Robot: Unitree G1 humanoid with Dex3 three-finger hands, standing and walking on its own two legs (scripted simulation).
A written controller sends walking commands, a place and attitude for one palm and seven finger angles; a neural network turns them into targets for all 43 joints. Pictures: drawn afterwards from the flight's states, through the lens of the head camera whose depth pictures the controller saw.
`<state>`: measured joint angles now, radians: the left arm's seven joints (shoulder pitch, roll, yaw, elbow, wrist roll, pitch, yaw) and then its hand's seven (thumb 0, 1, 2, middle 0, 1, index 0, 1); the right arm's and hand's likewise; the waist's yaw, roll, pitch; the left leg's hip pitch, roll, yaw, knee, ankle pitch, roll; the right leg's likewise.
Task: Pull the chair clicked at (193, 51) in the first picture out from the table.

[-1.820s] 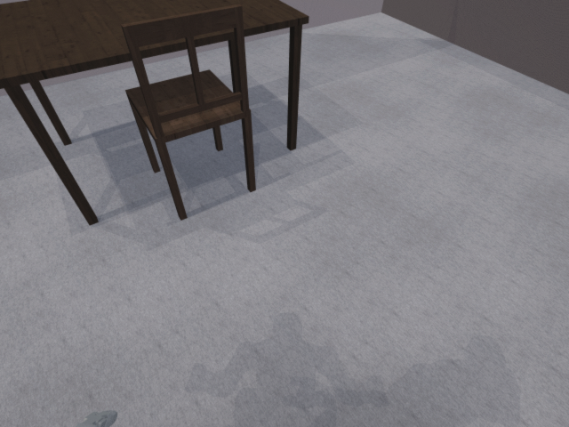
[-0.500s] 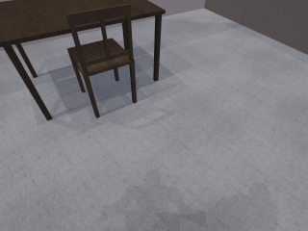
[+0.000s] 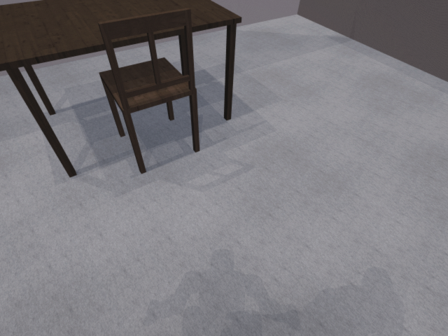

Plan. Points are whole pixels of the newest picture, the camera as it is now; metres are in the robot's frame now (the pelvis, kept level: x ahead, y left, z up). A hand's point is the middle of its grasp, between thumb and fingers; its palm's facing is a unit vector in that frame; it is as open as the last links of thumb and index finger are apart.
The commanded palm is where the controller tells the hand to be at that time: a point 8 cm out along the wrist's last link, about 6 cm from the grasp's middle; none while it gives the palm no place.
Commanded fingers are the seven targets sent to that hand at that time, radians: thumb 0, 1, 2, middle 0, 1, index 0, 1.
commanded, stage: walk to a spot facing it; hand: left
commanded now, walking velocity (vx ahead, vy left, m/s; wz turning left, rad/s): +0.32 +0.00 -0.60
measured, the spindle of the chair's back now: (154, 59) +1.24 +0.41 -0.10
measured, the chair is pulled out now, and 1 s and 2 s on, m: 0.00 0.00 0.00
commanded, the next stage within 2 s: none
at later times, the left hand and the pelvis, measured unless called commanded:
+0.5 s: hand out of the picture +0.10 +0.12 -0.17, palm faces -0.14 -0.97 -0.18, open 7.4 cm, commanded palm none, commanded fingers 0.00 0.90 0.90 -0.20 -0.30 -0.20 -0.30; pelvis +0.11 -0.06 +0.00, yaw -13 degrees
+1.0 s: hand (180, 220) +0.44 +0.15 -0.18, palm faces -0.31 -0.94 -0.17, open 7.4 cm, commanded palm none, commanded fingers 0.00 0.90 0.90 -0.20 -0.30 -0.20 -0.30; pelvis +0.35 -0.02 +0.00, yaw -23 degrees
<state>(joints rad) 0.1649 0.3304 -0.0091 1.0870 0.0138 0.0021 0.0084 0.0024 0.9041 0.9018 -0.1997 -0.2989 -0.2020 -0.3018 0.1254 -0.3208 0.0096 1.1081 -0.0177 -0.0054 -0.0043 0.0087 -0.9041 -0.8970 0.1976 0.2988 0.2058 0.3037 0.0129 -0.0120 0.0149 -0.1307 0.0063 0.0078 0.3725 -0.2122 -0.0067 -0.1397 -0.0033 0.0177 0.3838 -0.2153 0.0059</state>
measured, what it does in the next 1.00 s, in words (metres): walks ahead, turning right: left foot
